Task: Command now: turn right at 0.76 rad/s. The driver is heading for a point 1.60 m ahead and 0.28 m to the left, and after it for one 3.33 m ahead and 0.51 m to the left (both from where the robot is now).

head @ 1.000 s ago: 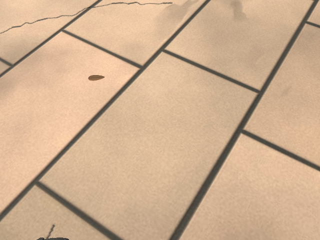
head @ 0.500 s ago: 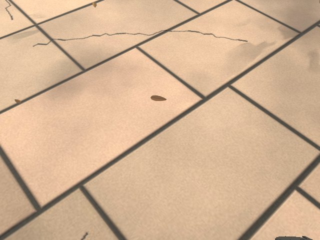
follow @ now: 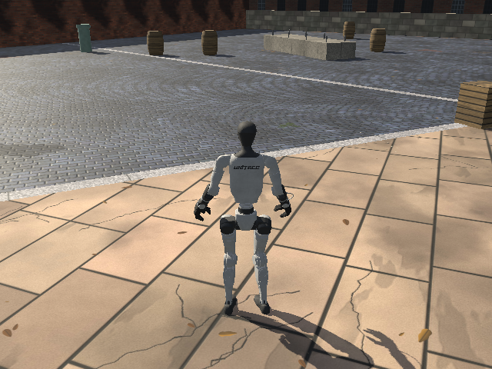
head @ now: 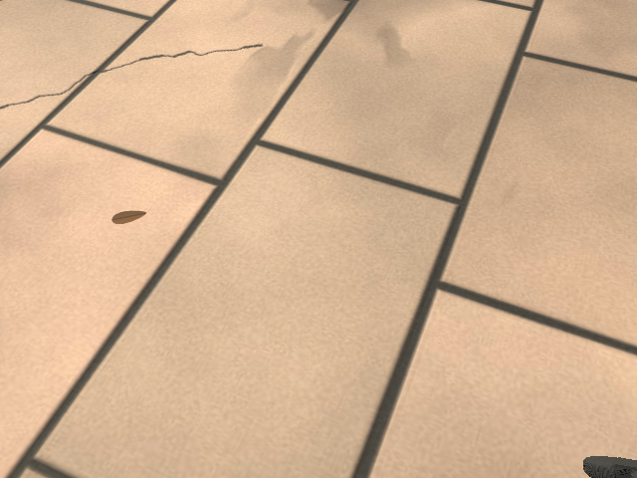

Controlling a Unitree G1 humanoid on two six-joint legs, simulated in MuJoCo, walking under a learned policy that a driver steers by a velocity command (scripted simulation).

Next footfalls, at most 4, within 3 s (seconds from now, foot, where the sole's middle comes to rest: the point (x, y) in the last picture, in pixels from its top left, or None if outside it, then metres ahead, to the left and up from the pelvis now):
0.36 right None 0.00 -0.15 -0.77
0.72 left None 0.02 0.13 -0.77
1.18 right None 0.12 -0.08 -0.77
1.48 left None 0.03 0.15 -0.77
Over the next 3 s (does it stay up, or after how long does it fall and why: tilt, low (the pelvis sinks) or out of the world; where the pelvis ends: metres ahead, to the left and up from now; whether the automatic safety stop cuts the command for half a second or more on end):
stays up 0.36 0.04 0.01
